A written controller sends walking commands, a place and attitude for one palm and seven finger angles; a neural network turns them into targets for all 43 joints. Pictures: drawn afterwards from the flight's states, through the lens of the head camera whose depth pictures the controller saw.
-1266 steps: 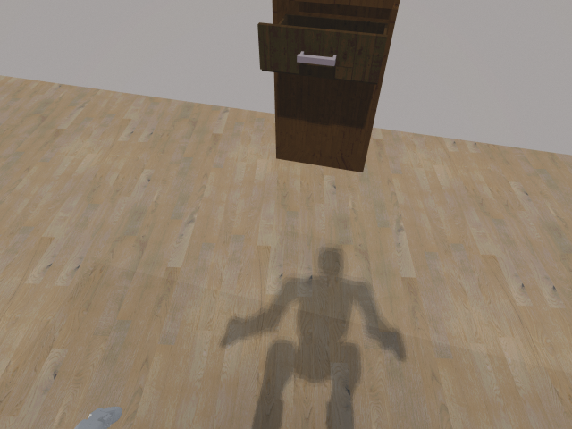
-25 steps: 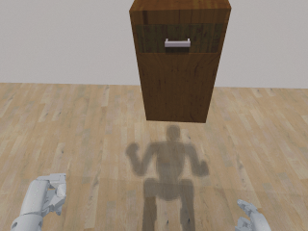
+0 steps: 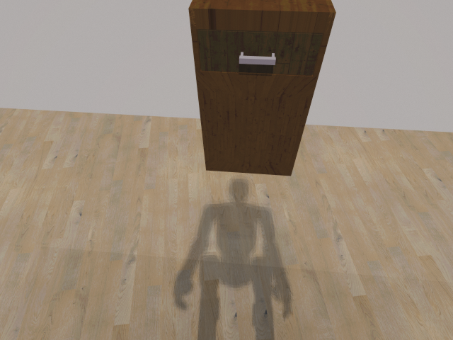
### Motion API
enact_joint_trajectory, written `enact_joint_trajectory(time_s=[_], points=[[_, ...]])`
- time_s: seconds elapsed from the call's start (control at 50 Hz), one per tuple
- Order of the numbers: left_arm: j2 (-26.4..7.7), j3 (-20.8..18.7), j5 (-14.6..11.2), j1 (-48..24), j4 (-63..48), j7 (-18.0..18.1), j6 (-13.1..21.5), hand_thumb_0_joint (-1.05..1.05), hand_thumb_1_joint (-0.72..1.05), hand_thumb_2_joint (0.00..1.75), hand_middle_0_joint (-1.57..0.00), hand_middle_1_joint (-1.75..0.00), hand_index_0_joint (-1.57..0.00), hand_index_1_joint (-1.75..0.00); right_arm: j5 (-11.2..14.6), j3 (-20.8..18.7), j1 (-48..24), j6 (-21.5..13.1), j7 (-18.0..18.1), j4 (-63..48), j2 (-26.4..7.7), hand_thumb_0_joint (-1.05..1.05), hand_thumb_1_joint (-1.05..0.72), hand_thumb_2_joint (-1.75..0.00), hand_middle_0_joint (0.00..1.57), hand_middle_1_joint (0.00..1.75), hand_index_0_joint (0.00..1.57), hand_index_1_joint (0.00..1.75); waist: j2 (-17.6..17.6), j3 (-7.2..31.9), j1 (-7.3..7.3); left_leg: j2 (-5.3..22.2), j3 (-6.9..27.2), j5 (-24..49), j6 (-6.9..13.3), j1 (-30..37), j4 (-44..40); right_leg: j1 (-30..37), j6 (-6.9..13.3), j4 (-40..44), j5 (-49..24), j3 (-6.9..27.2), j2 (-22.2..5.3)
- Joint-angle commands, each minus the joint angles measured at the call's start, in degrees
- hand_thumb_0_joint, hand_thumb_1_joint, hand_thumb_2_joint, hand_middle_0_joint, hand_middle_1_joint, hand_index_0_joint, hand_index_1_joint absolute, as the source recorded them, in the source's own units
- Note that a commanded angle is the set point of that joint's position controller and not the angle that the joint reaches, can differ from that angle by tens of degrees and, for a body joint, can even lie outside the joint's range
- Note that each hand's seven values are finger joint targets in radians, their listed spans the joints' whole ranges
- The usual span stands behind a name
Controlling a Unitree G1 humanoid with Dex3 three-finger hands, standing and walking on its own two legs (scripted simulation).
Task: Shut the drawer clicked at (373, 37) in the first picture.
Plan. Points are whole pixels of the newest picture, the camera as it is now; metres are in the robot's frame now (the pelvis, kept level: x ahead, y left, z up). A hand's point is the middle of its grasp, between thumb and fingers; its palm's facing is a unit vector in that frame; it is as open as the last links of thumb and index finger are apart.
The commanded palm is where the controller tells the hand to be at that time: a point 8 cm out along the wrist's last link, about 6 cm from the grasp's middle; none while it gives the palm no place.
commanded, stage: let the arm hang, fingers relaxed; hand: left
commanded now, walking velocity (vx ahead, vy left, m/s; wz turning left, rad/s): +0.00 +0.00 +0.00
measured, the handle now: (257, 57) +1.05 -0.06 -0.05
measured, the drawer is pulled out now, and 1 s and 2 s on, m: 0.00 0.00 0.00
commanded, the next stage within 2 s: look to check the result in 0.48 s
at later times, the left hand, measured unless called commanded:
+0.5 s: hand out of the picture +0.01 +0.15 -0.17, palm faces +0.02 -0.99 -0.17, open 7.4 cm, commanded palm none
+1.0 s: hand out of the picture +0.02 +0.14 -0.17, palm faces +0.02 -0.98 -0.18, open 7.4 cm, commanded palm none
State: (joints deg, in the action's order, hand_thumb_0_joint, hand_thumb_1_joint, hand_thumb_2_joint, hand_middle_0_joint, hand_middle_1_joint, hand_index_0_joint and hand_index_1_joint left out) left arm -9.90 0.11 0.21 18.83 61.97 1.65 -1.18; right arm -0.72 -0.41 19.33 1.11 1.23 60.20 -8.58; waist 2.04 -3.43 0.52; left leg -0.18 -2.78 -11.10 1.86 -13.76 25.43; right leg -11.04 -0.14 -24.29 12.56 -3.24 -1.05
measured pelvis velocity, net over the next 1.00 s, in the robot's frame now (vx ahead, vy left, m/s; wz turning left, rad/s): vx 0.03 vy -0.02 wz -0.02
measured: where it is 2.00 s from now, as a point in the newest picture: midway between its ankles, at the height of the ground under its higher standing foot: outside the picture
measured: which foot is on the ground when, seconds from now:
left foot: down 0.00-1.00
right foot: down 0.00-1.00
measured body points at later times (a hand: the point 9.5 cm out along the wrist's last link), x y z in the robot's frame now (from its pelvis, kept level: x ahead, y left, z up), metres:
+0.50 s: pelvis +0.02 +0.00 +0.00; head +0.03 -0.01 +0.45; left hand +0.01 +0.20 -0.16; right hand -0.02 -0.20 -0.16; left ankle +0.03 +0.10 -0.74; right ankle +0.01 -0.12 -0.74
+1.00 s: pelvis +0.03 -0.02 +0.00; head +0.05 -0.03 +0.45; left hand +0.02 +0.19 -0.16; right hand +0.00 -0.22 -0.17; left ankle +0.03 +0.10 -0.74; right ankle +0.01 -0.12 -0.74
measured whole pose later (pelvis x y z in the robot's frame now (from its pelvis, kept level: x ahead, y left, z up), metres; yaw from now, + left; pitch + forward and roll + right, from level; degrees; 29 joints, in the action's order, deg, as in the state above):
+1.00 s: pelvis +0.03 -0.02 +0.00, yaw -1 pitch -1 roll +0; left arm -5.5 -0.1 0.0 17.0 66.2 2.6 0.7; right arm -0.5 -0.7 17.8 -0.7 2.6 65.5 -5.9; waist 1.6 -2.8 0.7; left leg 1.0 -3.5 -13.1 0.2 -9.1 23.3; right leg -7.5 1.2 -23.6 15.0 -2.4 0.2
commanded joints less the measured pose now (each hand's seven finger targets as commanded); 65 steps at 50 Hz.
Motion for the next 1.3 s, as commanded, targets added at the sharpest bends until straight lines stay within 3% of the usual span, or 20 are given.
enact_joint_trajectory(time_s=[0.0, 0.06, 0.1, 0.24, 0.42, 0.68, 0.78, 0.92, 1.1, 1.28], points=[[-4.7, -1.2, 0.1, 1.7, -0.9, 0.4, 1.6, 0.00, 0.90, 0.90, -0.20, -0.30, -0.20, -0.30, 0.1, -0.8, 3.6, -1.1, 0.4, -0.4, -4.4, 0.00, -0.90, -0.90, 0.20, 0.30, 0.20, 0.30, -3.1, -0.9, 0.06, 5.7, 6.5, -4.1, 0.6, 1.0, -7.4, -3.1, 2.4, 5.8, 4.2, 5.2, -4.2], [-4.4, -1.1, 0.1, 2.4, 0.2, 0.5, 1.7, 0.00, 0.90, 0.90, -0.20, -0.30, -0.20, -0.30, 0.2, -0.7, 4.1, -1.0, 0.4, 0.7, -3.8, 0.00, -0.90, -0.90, 0.20, 0.30, 0.20, 0.30, -3.5, -2.2, -0.16, 5.3, 5.9, -3.5, 0.5, 1.0, -7.0, -3.8, 2.4, 6.1, 4.8, 5.4, -4.3], [-3.4, -1.1, 0.1, 2.5, 0.7, 0.6, 1.7, 0.00, 0.90, 0.90, -0.20, -0.30, -0.20, -0.30, 0.0, -0.7, 4.1, -1.0, 0.5, 1.5, -3.0, 0.00, -0.90, -0.90, 0.20, 0.30, 0.20, 0.30, -2.0, -3.6, 0.03, 5.2, 5.8, -4.1, 0.4, 0.9, -7.3, -5.1, 2.4, 6.2, 5.5, 5.7, -4.1], [-2.1, -1.3, 0.1, 2.7, 1.6, 0.7, 1.9, 0.00, 0.90, 0.90, -0.20, -0.30, -0.20, -0.30, 0.0, -0.8, 4.4, -1.5, 0.8, 2.7, -2.0, 0.00, -0.90, -0.90, 0.20, 0.30, 0.20, 0.30, -1.5, -2.9, -0.19, 5.4, 6.1, -3.1, 0.6, 0.6, -7.9, -3.3, 2.2, 5.2, 2.2, 5.4, -3.9], [-1.4, -1.4, 0.0, 2.8, 2.5, 0.9, 2.2, 0.00, 0.90, 0.90, -0.20, -0.30, -0.20, -0.30, 0.2, -0.7, 4.8, -2.0, 1.2, 3.9, -1.3, 0.00, -0.90, -0.90, 0.20, 0.30, 0.20, 0.30, -0.4, -1.3, -0.08, 5.8, 5.2, 4.1, 0.5, 3.1, -6.7, -1.5, 2.1, 4.7, -2.5, 5.3, -4.0], [-1.1, -1.3, 0.0, 3.1, 3.4, 1.1, 2.3, 0.00, 0.90, 0.90, -0.20, -0.30, -0.20, -0.30, 0.3, -0.7, 4.8, -2.1, 1.4, 4.7, -1.4, 0.00, -0.90, -0.90, 0.20, 0.30, 0.20, 0.30, -2.4, -1.3, 0.04, 6.1, 4.5, 6.7, 0.4, 5.1, -6.1, -0.8, 2.1, 5.0, -4.4, 5.5, -4.2], [-1.1, -1.3, 0.0, 3.1, 3.5, 1.1, 2.4, 0.00, 0.90, 0.90, -0.20, -0.30, -0.20, -0.30, 0.3, -0.7, 4.5, -1.8, 1.4, 4.9, -1.1, 0.00, -0.90, -0.90, 0.20, 0.30, 0.20, 0.30, -2.3, -2.8, 0.06, 5.9, 4.1, 5.6, 0.1, 4.5, -6.0, -1.3, 2.2, 5.6, -4.0, 5.8, -4.2], [-1.2, -1.4, -0.1, 3.2, 3.4, 1.2, 2.6, 0.00, 0.90, 0.90, -0.20, -0.30, -0.20, -0.30, 0.3, -0.7, 4.3, -2.0, 1.5, 5.1, -1.3, 0.00, -0.90, -0.90, 0.20, 0.30, 0.20, 0.30, -2.3, -1.0, 0.03, 6.1, 3.9, 8.0, 0.0, 5.8, -5.5, 0.1, 2.3, 5.2, -7.4, 5.9, -4.3], [-1.2, -1.4, -0.1, 3.1, 3.5, 1.2, 2.6, 0.00, 0.90, 0.90, -0.20, -0.30, -0.20, -0.30, 0.2, -0.7, 4.3, -1.8, 1.6, 5.4, -1.2, 0.00, -0.90, -0.90, 0.20, 0.30, 0.20, 0.30, -1.6, -2.5, 0.10, 6.0, 3.6, 7.3, -0.3, 5.5, -5.7, -0.1, 2.5, 5.6, -7.2, 6.1, -4.2], [-1.4, -1.4, -0.1, 3.4, 3.4, 1.3, 2.7, 0.00, 0.90, 0.90, -0.20, -0.30, -0.20, -0.30, 0.3, -0.8, 4.1, -1.7, 1.6, 5.4, -1.3, 0.00, -0.90, -0.90, 0.20, 0.30, 0.20, 0.30, -2.2, -1.4, 0.07, 6.0, 3.0, 8.0, -0.5, 6.2, -4.8, 0.9, 2.6, 5.7, -11.1, 6.2, -4.5]])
